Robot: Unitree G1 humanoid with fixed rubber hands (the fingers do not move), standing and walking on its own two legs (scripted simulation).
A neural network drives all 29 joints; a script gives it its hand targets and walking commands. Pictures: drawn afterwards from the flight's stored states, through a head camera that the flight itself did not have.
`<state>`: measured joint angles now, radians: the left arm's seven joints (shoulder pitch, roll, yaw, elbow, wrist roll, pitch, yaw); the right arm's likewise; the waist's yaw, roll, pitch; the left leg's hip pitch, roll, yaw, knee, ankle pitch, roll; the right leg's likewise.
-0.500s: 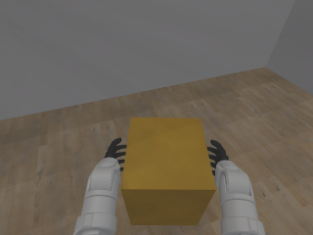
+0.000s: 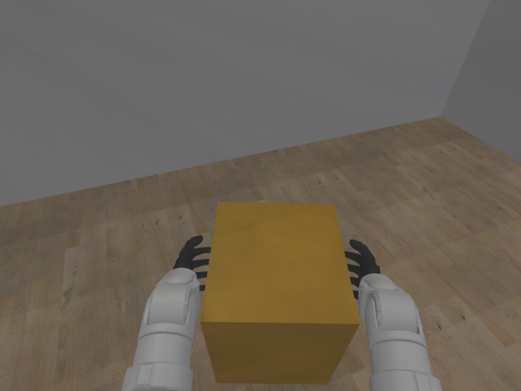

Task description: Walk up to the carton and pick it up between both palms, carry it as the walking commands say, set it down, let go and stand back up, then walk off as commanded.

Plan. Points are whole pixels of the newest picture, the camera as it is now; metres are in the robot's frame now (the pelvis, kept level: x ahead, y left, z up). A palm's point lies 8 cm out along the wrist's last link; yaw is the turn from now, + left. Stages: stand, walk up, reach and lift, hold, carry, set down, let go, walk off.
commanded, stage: hold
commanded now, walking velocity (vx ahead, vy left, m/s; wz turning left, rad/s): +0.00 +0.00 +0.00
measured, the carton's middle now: (274, 295) +0.30 +0.00 -0.02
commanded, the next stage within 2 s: carry in 0.78 s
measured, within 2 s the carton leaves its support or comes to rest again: neither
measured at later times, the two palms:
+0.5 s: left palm (184, 279) +0.28 +0.15 +0.04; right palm (368, 286) +0.28 -0.14 +0.04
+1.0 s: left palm (209, 269) +0.29 +0.11 +0.05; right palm (396, 286) +0.27 -0.18 +0.05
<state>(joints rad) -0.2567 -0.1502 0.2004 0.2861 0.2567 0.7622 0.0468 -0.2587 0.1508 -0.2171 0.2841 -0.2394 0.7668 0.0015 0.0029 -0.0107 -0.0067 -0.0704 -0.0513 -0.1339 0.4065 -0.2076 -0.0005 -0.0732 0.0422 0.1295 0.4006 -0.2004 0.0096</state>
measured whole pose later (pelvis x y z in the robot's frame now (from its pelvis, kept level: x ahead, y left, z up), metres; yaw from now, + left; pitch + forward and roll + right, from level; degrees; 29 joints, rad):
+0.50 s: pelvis +0.00 +0.00 +0.00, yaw +0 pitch -7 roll +0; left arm -0.25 -0.15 0.19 0.28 0.25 0.77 0.05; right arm -0.25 0.15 -0.21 0.27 -0.24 0.77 0.01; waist 0.00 -0.01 -0.01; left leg -0.08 -0.05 -0.13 0.42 -0.22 0.00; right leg -0.08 0.04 0.13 0.41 -0.21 0.01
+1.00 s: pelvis +0.00 -0.02 -0.02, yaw -4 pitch +3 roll +0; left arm -0.18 -0.14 0.10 -0.02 0.14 0.89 0.11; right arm -0.18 0.13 -0.15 -0.04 -0.14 0.90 -0.04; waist 0.01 0.01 -0.13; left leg -0.35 0.02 -0.05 0.61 -0.30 -0.03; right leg -0.36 0.06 0.03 0.59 -0.26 -0.03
